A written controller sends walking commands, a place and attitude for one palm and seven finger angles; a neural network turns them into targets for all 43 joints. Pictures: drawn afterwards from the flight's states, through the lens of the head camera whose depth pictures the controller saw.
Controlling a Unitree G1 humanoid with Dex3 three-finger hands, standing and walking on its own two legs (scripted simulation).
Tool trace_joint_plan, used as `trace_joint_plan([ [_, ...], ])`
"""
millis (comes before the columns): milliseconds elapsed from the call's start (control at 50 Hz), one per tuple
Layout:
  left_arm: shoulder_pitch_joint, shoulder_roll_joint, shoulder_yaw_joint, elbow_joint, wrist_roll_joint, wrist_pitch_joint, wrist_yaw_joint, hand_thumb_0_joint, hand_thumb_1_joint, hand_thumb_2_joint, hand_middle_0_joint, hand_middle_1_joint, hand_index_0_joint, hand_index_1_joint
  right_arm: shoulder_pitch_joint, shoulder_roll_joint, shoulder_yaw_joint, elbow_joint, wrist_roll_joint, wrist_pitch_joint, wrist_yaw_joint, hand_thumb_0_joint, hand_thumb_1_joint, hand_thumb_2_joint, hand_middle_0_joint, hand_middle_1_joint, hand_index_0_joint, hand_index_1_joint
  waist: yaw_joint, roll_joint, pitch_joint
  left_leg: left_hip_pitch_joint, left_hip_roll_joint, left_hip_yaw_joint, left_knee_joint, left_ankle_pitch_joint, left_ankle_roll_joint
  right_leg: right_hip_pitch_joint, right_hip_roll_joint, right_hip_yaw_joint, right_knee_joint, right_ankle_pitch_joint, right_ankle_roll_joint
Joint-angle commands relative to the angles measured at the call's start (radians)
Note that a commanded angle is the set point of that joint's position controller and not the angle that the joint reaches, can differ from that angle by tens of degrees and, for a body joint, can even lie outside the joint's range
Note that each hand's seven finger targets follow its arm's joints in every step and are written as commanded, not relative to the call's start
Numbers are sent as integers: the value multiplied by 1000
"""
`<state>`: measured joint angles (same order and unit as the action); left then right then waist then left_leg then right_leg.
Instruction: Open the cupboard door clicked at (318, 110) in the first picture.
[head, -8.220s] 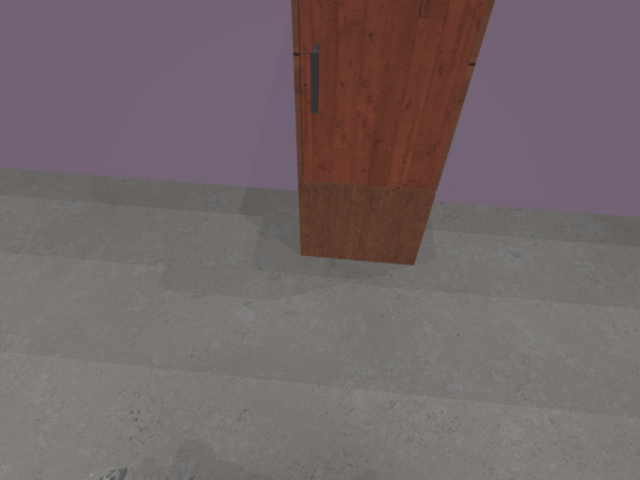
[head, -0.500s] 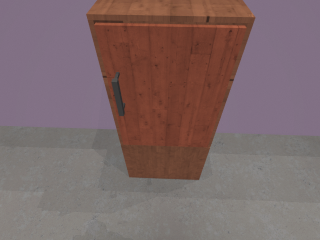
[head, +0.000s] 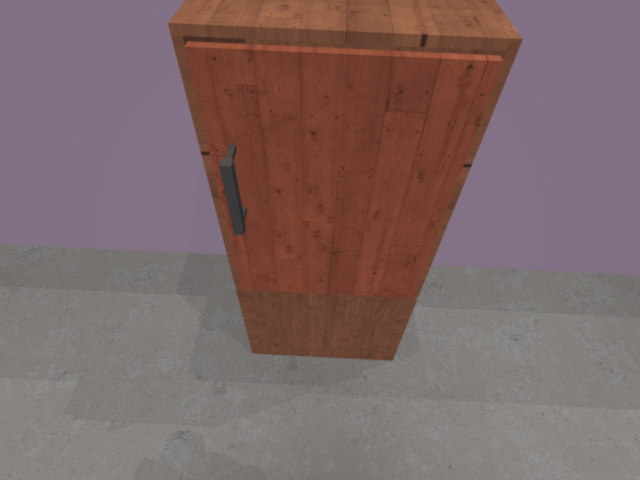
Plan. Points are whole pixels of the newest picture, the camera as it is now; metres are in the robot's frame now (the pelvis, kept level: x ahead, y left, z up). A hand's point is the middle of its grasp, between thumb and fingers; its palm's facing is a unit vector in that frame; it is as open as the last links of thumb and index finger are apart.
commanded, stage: look again from close up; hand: left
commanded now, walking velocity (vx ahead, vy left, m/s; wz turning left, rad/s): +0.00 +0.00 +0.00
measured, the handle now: (236, 192) +0.56 +0.19 +0.01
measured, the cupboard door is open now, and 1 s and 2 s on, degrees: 0 0 0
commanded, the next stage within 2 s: raise the hand with hooked fingers in 0.12 s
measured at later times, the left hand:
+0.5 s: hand (177, 422) +0.19 +0.19 -0.02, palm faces +0.09 -0.99 -0.05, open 7.9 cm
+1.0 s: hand (150, 417) +0.19 +0.22 -0.03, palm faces +0.02 -1.00 -0.05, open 10.7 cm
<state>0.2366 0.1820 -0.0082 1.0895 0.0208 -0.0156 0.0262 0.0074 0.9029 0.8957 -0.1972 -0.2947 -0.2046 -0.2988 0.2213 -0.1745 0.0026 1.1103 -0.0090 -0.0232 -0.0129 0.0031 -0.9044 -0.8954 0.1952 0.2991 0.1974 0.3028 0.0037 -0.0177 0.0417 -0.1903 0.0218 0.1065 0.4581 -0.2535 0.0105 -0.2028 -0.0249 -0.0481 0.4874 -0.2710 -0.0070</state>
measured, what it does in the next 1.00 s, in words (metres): lowers itself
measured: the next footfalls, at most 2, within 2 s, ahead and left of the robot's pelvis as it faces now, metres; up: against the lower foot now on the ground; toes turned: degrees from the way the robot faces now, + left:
none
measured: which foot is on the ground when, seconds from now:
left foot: down 0.00-1.00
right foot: down 0.00-1.00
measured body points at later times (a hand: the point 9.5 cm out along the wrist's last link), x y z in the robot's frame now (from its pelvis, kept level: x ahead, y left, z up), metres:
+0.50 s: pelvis -0.02 -0.02 -0.05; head +0.02 -0.01 +0.40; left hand +0.18 +0.24 -0.01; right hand +0.18 -0.26 -0.12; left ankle +0.00 +0.11 -0.74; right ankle +0.00 -0.11 -0.74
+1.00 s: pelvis -0.04 -0.02 -0.08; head +0.02 -0.01 +0.37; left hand +0.19 +0.28 -0.02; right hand +0.12 -0.25 -0.17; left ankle +0.00 +0.11 -0.74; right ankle -0.01 -0.11 -0.74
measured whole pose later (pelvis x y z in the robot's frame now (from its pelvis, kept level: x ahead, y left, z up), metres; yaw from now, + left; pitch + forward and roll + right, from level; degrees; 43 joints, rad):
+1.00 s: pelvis -0.04 -0.02 -0.08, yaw +2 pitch +13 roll -1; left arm 0.26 0.31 0.32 0.17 -0.35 -0.34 -0.42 0.01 0.19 0.59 -0.25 -0.75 -0.26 -0.76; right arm 0.28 -0.22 0.02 0.60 0.04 -0.23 -0.06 0.01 -0.90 -0.90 0.20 0.30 0.20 0.30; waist -0.02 0.03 -0.11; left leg -0.83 0.06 0.01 1.08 -0.46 -0.01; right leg -0.79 -0.02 -0.12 1.05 -0.48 -0.04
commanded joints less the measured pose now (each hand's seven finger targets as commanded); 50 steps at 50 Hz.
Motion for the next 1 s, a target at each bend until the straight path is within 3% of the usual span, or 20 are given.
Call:
trace_joint_plan([
  [0,39,143,26,-37,-5,-20,4,0,900,900,-200,-300,-200,-300,26,-131,-22,-38,-4,-18,-12,0,-900,-900,200,300,200,300,0,8,-26,11,99,-104,-78,149,23,0,-94,109,-85,202,-33],
  [180,9,167,31,-43,-4,-18,1,0,900,900,-200,-300,-200,-300,-11,-158,-23,-41,-5,-18,-12,0,-900,-900,200,300,200,300,2,14,-25,25,103,-113,-89,186,25,13,-94,102,-90,223,-30],
  [200,114,113,21,-6,0,-20,46,0,900,900,-200,-300,-200,-300,-30,-148,-28,-97,6,-15,-9,0,-900,-900,200,300,200,300,13,50,-43,9,123,-63,108,317,-9,9,-150,143,-71,531,-9],
  [220,-639,399,255,-1545,-184,-231,45,0,877,890,-202,-315,-202,-315,10,-260,-56,-425,54,-160,-38,0,-900,-900,200,300,200,300,-70,199,-529,236,-11,-113,-4,499,3,114,-36,33,21,562,-42],
  [240,-72,324,239,-1231,-102,-190,66,0,853,880,-203,-330,-203,-330,-51,-198,-41,-392,29,-250,-74,0,-900,-900,200,300,200,300,34,310,-470,320,46,-120,-15,656,12,27,2,6,78,306,-46],
  [260,184,59,92,-1091,-160,-75,70,0,830,870,-205,-345,-205,-345,-61,-155,-44,-393,44,-275,-60,0,-900,-900,200,300,200,300,-7,270,-304,201,40,-121,-20,595,-27,-84,5,-51,75,103,-27],
  [280,101,-19,64,-1056,-174,-80,49,0,807,860,-207,-360,-207,-360,-16,-161,-55,-380,48,-280,-51,0,-900,-900,200,300,200,300,-59,116,-131,98,37,-127,14,500,-16,-165,11,-55,44,118,-11],
  [300,59,32,128,-1040,-186,-134,21,0,783,850,-208,-375,-208,-375,-32,-196,-82,-428,31,-285,-47,0,-900,-900,200,300,200,300,-56,7,-36,-22,21,-138,68,361,-9,-216,18,-71,36,138,-6],
  [340,278,5,185,-856,-218,-270,-76,0,737,830,-212,-405,-212,-405,-51,-199,-101,-476,12,-283,-37,0,-900,-900,200,300,200,300,-9,-201,-44,-225,-9,-117,171,173,-9,-296,28,-88,122,113,-2],
  [360,369,7,210,-773,-229,-341,-141,0,713,820,-213,-420,-213,-420,-66,-197,-106,-507,20,-286,-22,0,-900,-900,200,300,200,300,32,-178,-46,-301,-24,-105,224,148,-18,-310,21,-72,183,119,-13],
  [400,334,29,229,-826,-269,-512,-275,0,667,800,-217,-450,-217,-450,-96,-195,-110,-563,15,-293,0,0,-900,-900,200,300,200,300,51,-145,-153,-413,-39,-84,343,78,-24,-385,19,-45,316,87,-19],
  [460,243,180,349,-839,-308,-688,-461,0,597,770,-222,-495,-222,-495,-95,-206,-118,-628,26,-311,16,0,-900,-900,200,300,200,300,58,-22,-254,-564,-46,-79,505,14,-22,-448,-1,61,431,11,-32],
  [500,181,195,374,-933,-371,-666,-516,0,550,750,-225,-525,-225,-525,-114,-207,-115,-700,40,-309,6,0,-900,-900,200,300,200,300,61,-21,-363,-609,-54,-60,557,-48,-8,-439,-7,123,423,-115,-16],
  [560,-7,214,363,-1119,-432,-601,-510,0,480,720,-230,-570,-230,-570,-91,-208,-92,-747,48,-298,-20,0,-900,-900,200,300,200,300,18,29,-368,-630,-35,-84,593,-135,9,-510,7,154,394,-298,-8],
  [600,-54,248,372,-1213,-418,-580,-479,0,433,700,-233,-600,-233,-600,-55,-200,-87,-739,50,-295,-41,0,-900,-900,200,300,200,300,-2,42,-384,-633,-20,-85,618,-129,18,-484,1,183,363,-305,-1],
  [680,-126,263,330,-1260,-374,-527,-457,0,340,660,-240,-660,-240,-660,-30,-203,-68,-697,47,-296,-72,0,-900,-900,200,300,200,300,-45,67,-355,-620,-3,-109,621,-102,28,-511,17,158,371,-236,-4],
  [740,-57,270,349,-1193,-370,-458,-469,0,270,630,-245,-705,-245,-705,-30,-201,-63,-675,51,-295,-76,0,-900,-900,200,300,200,300,-31,97,-373,-591,-6,-118,587,-62,25,-482,20,123,371,-157,-1],
  [820,-4,291,403,-1111,-393,-373,-476,0,177,590,-252,-765,-252,-765,-43,-197,-56,-688,52,-280,-71,0,-900,-900,200,300,200,300,2,53,-382,-586,-13,-124,538,-40,19,-421,16,103,351,-140,5],
  [860,2,300,431,-1086,-407,-360,-468,0,130,570,-255,-795,-255,-795,-49,-194,-53,-690,48,-277,-68,0,-900,-900,200,300,200,300,19,40,-376,-574,-13,-130,515,-18,17,-403,24,81,357,-117,-3],
  [980,-25,297,432,-1083,-405,-415,-444,0,-10,510,-265,-885,-265,-885,-21,-202,-55,-687,44,-282,-57,0,-900,-900,200,300,200,300,3,7,-350,-554,-17,-124,475,-34,17,-420,23,63,341,-134,2],
])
